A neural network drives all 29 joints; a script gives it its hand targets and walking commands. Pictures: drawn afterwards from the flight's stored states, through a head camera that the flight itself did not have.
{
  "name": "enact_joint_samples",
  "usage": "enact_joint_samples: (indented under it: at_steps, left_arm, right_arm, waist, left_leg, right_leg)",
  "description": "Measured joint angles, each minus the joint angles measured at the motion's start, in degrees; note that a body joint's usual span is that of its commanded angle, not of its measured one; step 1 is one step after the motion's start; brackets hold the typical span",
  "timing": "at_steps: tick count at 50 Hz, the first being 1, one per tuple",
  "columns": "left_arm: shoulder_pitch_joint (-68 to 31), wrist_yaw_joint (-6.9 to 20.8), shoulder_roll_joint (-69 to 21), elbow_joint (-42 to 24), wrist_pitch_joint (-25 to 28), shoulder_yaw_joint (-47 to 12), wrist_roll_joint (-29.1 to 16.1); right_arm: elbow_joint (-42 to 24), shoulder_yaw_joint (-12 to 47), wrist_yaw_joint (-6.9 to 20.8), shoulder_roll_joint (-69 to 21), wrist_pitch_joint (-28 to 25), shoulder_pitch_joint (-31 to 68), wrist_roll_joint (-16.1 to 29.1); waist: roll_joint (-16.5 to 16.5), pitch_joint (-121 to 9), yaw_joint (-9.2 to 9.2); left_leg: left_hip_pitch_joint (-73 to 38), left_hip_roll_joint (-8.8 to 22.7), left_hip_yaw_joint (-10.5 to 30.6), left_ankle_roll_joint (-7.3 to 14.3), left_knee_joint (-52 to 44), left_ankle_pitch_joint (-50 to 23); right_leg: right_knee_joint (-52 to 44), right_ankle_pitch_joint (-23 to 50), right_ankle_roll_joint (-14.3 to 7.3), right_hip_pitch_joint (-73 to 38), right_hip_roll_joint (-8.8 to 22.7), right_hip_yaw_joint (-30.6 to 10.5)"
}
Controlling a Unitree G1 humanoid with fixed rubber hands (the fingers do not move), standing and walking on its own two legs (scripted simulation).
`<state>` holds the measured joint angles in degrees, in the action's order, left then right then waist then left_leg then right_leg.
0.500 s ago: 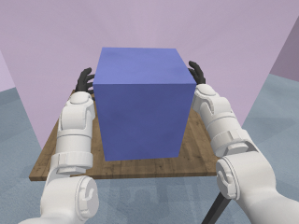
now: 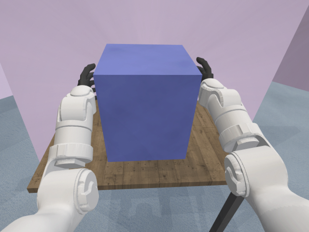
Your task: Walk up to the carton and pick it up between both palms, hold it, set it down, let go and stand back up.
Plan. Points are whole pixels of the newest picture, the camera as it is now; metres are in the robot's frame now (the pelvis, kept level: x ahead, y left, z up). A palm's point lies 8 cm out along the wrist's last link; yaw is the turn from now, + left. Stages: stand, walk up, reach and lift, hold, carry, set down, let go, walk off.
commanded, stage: reach and lift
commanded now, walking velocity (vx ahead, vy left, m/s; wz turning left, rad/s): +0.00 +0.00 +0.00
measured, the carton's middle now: (146, 101) +0.40 +0.01 +0.21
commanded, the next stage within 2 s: hold in 0.74 s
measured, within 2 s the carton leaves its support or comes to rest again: neither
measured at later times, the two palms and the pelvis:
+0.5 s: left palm (83, 86) +0.38 +0.16 +0.26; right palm (206, 78) +0.39 -0.14 +0.30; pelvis +0.01 +0.00 +0.00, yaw +0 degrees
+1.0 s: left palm (83, 80) +0.37 +0.16 +0.29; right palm (212, 71) +0.38 -0.14 +0.32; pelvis +0.00 -0.01 +0.00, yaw +0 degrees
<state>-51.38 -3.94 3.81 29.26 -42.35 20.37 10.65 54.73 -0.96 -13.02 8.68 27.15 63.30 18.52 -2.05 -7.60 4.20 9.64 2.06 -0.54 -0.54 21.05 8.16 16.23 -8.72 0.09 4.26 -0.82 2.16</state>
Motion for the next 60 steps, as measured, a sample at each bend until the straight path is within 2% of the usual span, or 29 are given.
enact_joint_samples:
  at_steps: [4,9,16,24,36,51,60]
  left_arm:
    - [0.1,0.6,0.1,-0.5,-0.9,0.1,0.4]
    - [1.7,0.6,0.4,-4.2,-2.0,-0.8,-0.2]
    - [1.9,0.7,-0.1,-6.4,-3.8,-0.5,0.0]
    - [-0.1,1.1,-0.2,-4.2,-4.7,1.1,0.2]
    - [-3.6,1.6,1.3,-1.3,-6.1,0.7,0.2]
    - [-3.2,1.9,1.2,-3.0,-8.2,1.0,0.3]
    - [-5.3,3.0,2.2,-1.2,-8.7,1.7,0.8]
  right_arm:
    - [-0.5,0.6,-0.5,0.2,1.1,0.1,0.9]
    - [-3.9,2.4,-1.5,0.5,2.1,-1.0,2.8]
    - [-6.3,2.9,-2.1,0.9,4.0,-1.3,3.8]
    - [-4.7,2.3,-2.4,1.3,6.1,0.7,3.6]
    - [-0.9,0.7,-2.6,1.6,7.2,5.0,3.7]
    - [-2.0,3.9,-3.3,2.6,9.4,5.4,5.7]
    - [-1.0,2.4,-3.9,2.1,10.4,6.9,4.8]
  waist:
    - [0.1,0.3,0.20]
    - [0.7,0.3,0.80]
    - [1.5,0.1,0.76]
    - [1.4,-0.9,-0.11]
    - [1.0,-2.0,-0.14]
    - [1.7,-3.1,-0.25]
    - [1.8,-3.0,-0.38]
  left_leg:
    - [-0.2,0.0,0.3,0.0,0.2,0.3]
    - [-0.1,-0.1,0.8,-0.1,1.0,0.9]
    - [-0.5,-0.2,1.0,0.0,1.5,1.4]
    - [-0.2,0.0,0.9,-0.1,1.5,1.3]
    - [1.0,0.0,1.9,-0.5,1.2,0.6]
    - [0.8,0.2,2.2,-0.8,1.3,0.6]
    - [0.8,0.0,2.9,-0.9,1.3,0.6]
  right_leg:
    - [-0.2,-0.2,0.0,-0.5,-0.1,0.1]
    - [-0.4,-0.4,0.0,-0.9,-0.2,0.2]
    - [-0.2,-0.7,0.1,-1.4,-0.2,0.0]
    - [0.3,-0.7,0.0,-0.8,-0.5,-0.6]
    - [0.4,-0.3,-0.4,0.4,-0.8,-0.3]
    - [0.9,-0.6,-0.7,0.5,-1.2,-0.8]
    - [1.0,-0.7,-0.9,0.3,-1.3,-0.5]
